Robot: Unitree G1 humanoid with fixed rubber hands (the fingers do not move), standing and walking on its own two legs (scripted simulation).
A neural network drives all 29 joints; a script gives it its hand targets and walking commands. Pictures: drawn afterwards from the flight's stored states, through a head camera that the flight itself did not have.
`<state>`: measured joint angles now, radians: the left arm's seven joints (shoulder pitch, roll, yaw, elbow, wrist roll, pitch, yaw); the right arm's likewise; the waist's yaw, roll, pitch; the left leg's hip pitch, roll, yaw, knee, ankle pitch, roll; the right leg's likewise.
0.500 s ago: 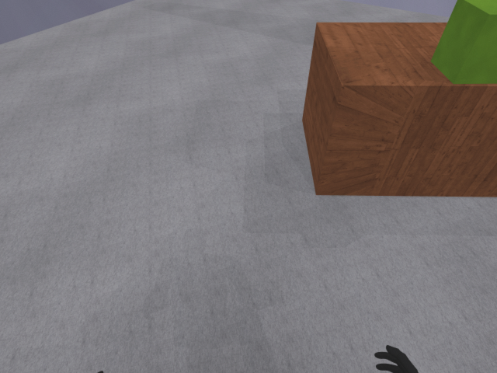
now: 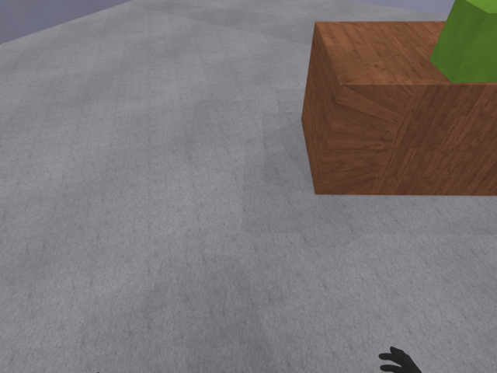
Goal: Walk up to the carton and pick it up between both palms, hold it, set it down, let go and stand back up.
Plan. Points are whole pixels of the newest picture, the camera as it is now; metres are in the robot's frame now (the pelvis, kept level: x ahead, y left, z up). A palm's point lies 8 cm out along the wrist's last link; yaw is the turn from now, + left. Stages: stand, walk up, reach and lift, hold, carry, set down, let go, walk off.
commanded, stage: walk up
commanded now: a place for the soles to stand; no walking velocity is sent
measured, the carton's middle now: (479, 39) +1.26 -0.94 +0.02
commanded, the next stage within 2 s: none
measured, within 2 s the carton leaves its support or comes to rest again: neither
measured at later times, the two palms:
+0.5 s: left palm out of the picture +0.15 +0.17 -0.06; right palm out of the picture +0.15 -0.49 -0.09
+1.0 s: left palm (269, 334) +0.23 -0.03 -0.10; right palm out of the picture +0.16 -0.68 -0.13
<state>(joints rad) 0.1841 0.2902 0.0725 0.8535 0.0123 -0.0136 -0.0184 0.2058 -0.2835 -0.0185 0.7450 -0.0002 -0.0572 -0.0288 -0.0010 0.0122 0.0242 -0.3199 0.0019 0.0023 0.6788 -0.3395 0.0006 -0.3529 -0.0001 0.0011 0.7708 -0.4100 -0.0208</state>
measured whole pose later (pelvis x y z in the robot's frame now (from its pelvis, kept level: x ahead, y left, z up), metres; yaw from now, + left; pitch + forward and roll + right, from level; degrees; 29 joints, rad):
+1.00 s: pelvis +0.09 -0.34 -0.04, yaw -4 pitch -2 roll +4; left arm 0.22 0.39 0.12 0.72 0.02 0.02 -0.10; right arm 0.27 -0.45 -0.09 0.78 0.00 -0.08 -0.09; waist 0.00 -0.01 0.08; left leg -0.55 0.10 -0.03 1.25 -0.53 -0.01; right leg -0.51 0.03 0.09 1.01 -0.46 -0.03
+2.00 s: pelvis +0.25 -0.53 -0.01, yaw -6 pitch -2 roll +2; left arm 0.21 0.42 0.12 0.72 0.02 0.01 -0.06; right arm 0.29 -0.45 -0.09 0.78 0.00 -0.08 -0.12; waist 0.00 -0.04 0.10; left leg -0.36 0.11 0.08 0.76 -0.36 0.00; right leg -0.54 0.07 0.10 1.31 -0.48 0.03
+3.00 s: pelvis +0.37 -0.72 -0.02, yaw -1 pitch +0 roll +0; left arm 0.21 0.43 0.12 0.72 0.02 0.02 -0.06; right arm 0.31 -0.46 -0.08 0.79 0.00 -0.08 -0.11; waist 0.00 -0.03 0.11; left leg -0.48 0.07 0.03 0.83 -0.42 0.02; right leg -0.40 0.03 -0.14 0.83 -0.43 -0.11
